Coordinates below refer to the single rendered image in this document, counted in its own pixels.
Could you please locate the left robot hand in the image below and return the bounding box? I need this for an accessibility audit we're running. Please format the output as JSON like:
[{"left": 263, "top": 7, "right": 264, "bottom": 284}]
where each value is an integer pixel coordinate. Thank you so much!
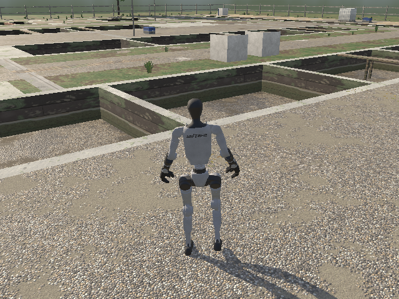
[{"left": 160, "top": 171, "right": 174, "bottom": 183}]

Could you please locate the robot right forearm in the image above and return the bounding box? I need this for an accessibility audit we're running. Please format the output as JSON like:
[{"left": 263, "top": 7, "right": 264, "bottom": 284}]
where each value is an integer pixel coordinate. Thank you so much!
[{"left": 225, "top": 148, "right": 238, "bottom": 168}]

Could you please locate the robot torso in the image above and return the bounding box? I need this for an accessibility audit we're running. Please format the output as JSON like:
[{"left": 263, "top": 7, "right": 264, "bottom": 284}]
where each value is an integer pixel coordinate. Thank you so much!
[{"left": 183, "top": 122, "right": 212, "bottom": 187}]

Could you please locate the robot left forearm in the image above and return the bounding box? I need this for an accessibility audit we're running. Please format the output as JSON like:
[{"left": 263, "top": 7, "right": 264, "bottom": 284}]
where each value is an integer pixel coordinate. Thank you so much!
[{"left": 161, "top": 151, "right": 173, "bottom": 173}]

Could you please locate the left robot foot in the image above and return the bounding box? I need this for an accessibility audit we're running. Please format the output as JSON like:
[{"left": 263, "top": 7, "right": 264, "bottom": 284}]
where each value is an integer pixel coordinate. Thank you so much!
[{"left": 185, "top": 240, "right": 193, "bottom": 255}]

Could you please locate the right robot upper arm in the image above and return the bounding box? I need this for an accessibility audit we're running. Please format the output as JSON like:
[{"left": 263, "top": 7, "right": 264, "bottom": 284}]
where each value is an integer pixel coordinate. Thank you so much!
[{"left": 209, "top": 125, "right": 230, "bottom": 158}]

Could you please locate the right robot hand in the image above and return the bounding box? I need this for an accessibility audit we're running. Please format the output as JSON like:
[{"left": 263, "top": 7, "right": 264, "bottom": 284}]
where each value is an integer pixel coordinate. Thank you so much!
[{"left": 226, "top": 165, "right": 240, "bottom": 178}]

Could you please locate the left robot upper arm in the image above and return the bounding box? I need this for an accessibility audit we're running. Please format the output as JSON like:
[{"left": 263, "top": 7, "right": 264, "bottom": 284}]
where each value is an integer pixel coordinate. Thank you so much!
[{"left": 167, "top": 126, "right": 183, "bottom": 160}]

